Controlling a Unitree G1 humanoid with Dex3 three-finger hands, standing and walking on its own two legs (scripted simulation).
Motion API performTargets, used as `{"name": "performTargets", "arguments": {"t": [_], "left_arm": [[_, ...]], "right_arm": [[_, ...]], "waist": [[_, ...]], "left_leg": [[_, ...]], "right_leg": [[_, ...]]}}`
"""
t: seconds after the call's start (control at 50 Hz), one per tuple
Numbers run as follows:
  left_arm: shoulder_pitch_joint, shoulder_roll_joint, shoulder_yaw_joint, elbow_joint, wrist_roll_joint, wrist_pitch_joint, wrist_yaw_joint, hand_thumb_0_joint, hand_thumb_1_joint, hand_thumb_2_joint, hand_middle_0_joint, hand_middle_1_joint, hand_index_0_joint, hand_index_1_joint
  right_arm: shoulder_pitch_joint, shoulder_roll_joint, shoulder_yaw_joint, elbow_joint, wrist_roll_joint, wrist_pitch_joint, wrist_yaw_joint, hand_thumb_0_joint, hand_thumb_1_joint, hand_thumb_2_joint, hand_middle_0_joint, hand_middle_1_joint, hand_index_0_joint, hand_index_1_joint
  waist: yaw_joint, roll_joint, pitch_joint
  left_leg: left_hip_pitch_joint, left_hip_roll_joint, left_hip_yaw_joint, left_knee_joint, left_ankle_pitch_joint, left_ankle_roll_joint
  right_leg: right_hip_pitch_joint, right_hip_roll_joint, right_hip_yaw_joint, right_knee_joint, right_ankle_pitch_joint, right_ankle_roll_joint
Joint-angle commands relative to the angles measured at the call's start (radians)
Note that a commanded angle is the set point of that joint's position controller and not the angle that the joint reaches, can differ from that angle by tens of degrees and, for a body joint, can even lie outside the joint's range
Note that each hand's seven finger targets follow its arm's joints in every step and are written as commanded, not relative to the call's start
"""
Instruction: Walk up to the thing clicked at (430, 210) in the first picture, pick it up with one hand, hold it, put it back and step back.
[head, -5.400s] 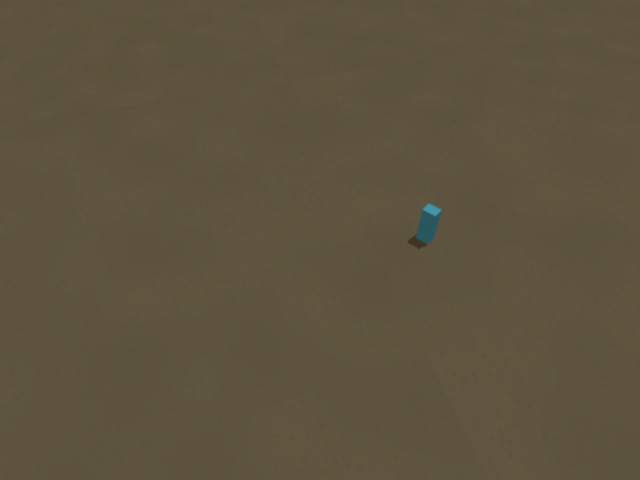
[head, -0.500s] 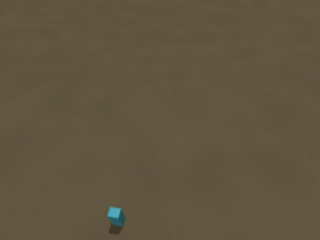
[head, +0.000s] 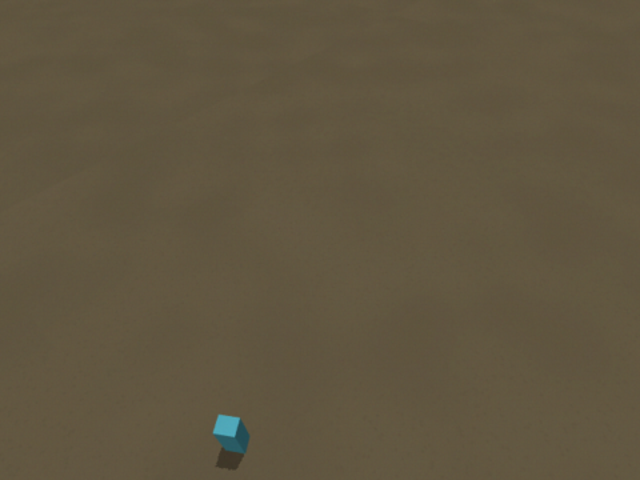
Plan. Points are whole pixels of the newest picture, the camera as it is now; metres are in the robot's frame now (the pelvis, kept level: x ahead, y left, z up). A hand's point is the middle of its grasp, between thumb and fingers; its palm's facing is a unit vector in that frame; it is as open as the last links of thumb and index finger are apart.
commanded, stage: stand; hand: left
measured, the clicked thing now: (232, 434) +0.38 +0.29 -0.70
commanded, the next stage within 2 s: go down in 1.74 s
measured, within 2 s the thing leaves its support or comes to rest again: neither
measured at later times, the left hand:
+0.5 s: hand out of the picture +0.07 +0.25 -0.16, palm faces -0.03 -0.94 -0.34, open 7.4 cm
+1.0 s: hand out of the picture +0.07 +0.25 -0.16, palm faces -0.04 -0.94 -0.34, open 7.4 cm
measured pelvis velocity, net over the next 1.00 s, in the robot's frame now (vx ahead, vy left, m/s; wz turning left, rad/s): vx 0.00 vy -0.01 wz -0.01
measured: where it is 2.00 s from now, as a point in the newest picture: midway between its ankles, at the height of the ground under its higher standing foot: outside the picture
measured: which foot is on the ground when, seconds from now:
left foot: down 0.00-1.00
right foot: down 0.00-1.00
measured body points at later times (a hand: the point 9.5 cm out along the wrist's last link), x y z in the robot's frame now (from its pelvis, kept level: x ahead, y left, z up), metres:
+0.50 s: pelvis +0.00 -0.01 +0.00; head +0.01 -0.01 +0.45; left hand +0.07 +0.29 -0.13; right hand +0.07 -0.31 -0.14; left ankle +0.01 +0.13 -0.75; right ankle -0.02 -0.12 -0.75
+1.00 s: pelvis +0.00 -0.01 +0.00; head +0.01 -0.01 +0.45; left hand +0.07 +0.30 -0.13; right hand +0.07 -0.31 -0.14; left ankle +0.01 +0.13 -0.75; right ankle -0.02 -0.12 -0.75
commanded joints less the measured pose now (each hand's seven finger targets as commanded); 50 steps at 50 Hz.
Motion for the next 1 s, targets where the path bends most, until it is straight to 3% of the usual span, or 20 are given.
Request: {"name": "performTargets", "arguments": {"t": [0.0,0.2,0.3,0.42,0.6,0.86,0.98], "left_arm": [[-0.036,0.212,0.039,-0.062,-0.006,-0.024,0.019,0.000,0.900,0.900,-0.200,-0.300,-0.200,-0.300],[-0.027,0.217,0.039,-0.061,-0.007,-0.024,0.018,0.000,0.900,0.900,-0.200,-0.300,-0.200,-0.300],[-0.029,0.215,0.039,-0.067,-0.004,-0.023,0.018,0.000,0.900,0.900,-0.200,-0.300,-0.200,-0.300],[-0.025,0.222,0.042,-0.063,-0.008,-0.021,0.015,0.000,0.900,0.900,-0.200,-0.300,-0.200,-0.300],[-0.016,0.221,0.039,-0.071,-0.002,-0.022,0.017,0.000,0.899,0.900,-0.200,-0.300,-0.200,-0.300],[-0.010,0.228,0.039,-0.068,-0.004,-0.021,0.016,0.000,0.899,0.900,-0.200,-0.300,-0.200,-0.300],[-0.007,0.222,0.038,-0.069,-0.006,-0.023,0.016,0.000,0.899,0.900,-0.200,-0.300,-0.200,-0.300]], "right_arm": [[-0.054,-0.213,-0.038,-0.059,0.006,-0.023,-0.015,0.000,-0.900,-0.900,0.200,0.300,0.200,0.300],[-0.033,-0.210,-0.036,-0.057,0.006,-0.019,-0.014,0.000,-0.900,-0.900,0.200,0.300,0.200,0.300],[-0.031,-0.213,-0.036,-0.060,0.004,-0.021,-0.014,0.000,-0.900,-0.900,0.200,0.300,0.200,0.300],[-0.017,-0.212,-0.031,-0.058,0.006,-0.021,-0.014,0.000,-0.900,-0.900,0.200,0.300,0.200,0.300],[-0.017,-0.214,-0.034,-0.066,0.004,-0.020,-0.016,0.000,-0.900,-0.900,0.200,0.300,0.200,0.300],[-0.006,-0.212,-0.028,-0.065,0.005,-0.020,-0.015,0.000,-0.900,-0.900,0.200,0.300,0.200,0.300],[-0.001,-0.217,-0.031,-0.066,0.003,-0.022,-0.016,0.000,-0.900,-0.900,0.200,0.300,0.200,0.300]], "waist": [[0.005,-0.003,-0.104],[0.002,-0.007,-0.082],[0.002,0.004,-0.086],[0.004,-0.001,-0.074],[0.005,-0.010,-0.100],[0.004,-0.011,-0.069],[0.007,-0.002,-0.075]], "left_leg": [[0.038,0.117,-0.084,-0.032,0.213,0.029],[0.019,0.109,-0.080,-0.039,0.142,0.027],[0.021,0.112,-0.082,-0.036,0.165,0.028],[0.009,0.109,-0.083,-0.044,0.108,0.028],[0.035,0.116,-0.080,-0.024,0.170,0.032],[0.021,0.114,-0.082,-0.044,0.113,0.030],[0.019,0.113,-0.077,-0.041,0.148,0.033]], "right_leg": [[0.019,-0.119,0.089,-0.045,0.165,-0.022],[0.004,-0.116,0.097,-0.065,0.115,-0.023],[0.010,-0.118,0.098,-0.056,0.141,-0.027],[0.005,-0.118,0.108,-0.065,0.082,-0.028],[0.011,-0.117,0.100,-0.054,0.150,-0.028],[-0.010,-0.113,0.106,-0.059,0.091,-0.027],[0.007,-0.117,0.109,-0.058,0.131,-0.028]]}}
